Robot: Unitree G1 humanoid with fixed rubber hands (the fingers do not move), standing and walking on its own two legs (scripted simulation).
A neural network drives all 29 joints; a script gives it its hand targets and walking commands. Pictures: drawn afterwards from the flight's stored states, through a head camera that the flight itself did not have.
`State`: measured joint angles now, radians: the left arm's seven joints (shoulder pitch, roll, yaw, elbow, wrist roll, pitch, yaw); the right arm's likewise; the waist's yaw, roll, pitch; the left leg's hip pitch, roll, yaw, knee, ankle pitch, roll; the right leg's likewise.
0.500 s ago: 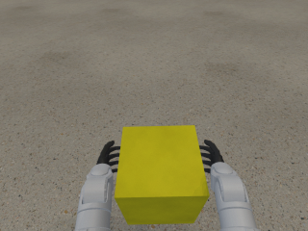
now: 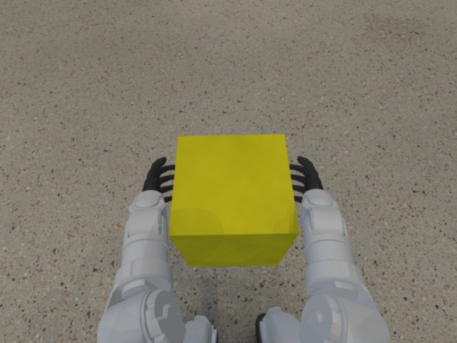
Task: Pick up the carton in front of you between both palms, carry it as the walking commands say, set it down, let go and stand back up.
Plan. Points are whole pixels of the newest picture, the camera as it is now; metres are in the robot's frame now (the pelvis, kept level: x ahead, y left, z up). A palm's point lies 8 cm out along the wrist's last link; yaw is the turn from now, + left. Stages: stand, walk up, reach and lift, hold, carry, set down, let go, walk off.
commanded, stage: set down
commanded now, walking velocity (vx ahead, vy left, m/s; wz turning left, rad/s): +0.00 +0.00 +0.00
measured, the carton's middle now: (232, 207) +0.39 +0.01 -0.10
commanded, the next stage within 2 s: none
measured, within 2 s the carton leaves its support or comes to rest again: rests again in 1.76 s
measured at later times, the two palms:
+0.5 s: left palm (178, 205) +0.44 +0.14 -0.19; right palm (294, 205) +0.43 -0.15 -0.20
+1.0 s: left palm (193, 215) +0.47 +0.13 -0.36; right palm (288, 213) +0.47 -0.17 -0.36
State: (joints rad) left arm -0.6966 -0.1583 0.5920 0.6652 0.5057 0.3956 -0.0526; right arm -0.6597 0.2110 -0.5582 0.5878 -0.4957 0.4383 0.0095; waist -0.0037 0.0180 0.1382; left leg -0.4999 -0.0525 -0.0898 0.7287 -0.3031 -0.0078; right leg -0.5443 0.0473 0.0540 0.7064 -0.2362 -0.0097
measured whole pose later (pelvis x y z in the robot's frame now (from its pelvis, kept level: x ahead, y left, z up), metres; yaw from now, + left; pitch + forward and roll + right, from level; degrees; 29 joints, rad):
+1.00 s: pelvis -0.03 +0.00 -0.25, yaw +2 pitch +47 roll +3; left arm -1.12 -0.01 0.46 0.70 0.17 0.27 0.12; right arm -1.13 -0.09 -0.43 0.73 -0.20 0.29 -0.04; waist -0.03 0.03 -0.06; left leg -2.00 -0.15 -0.05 1.75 -0.57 -0.06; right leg -2.07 0.11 0.08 1.74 -0.48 0.03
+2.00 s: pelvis -0.04 +0.00 -0.37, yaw +5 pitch +36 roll +1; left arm -1.46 0.15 0.32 0.96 0.02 0.20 0.18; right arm -1.46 -0.32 -0.31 0.99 -0.05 0.23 0.00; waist -0.07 0.05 0.39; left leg -2.17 -0.19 -0.02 2.20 -0.66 -0.06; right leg -2.22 0.05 0.03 2.19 -0.59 0.02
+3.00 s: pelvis -0.05 -0.01 -0.39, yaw +4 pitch +32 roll +2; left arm -1.52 0.35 0.08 1.03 -0.22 0.13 0.15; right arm -1.55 -0.50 -0.13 1.16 0.22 0.09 -0.03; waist -0.05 0.02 0.47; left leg -2.18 -0.09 0.02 2.28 -0.66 -0.03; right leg -2.23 0.01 -0.01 2.26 -0.59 -0.03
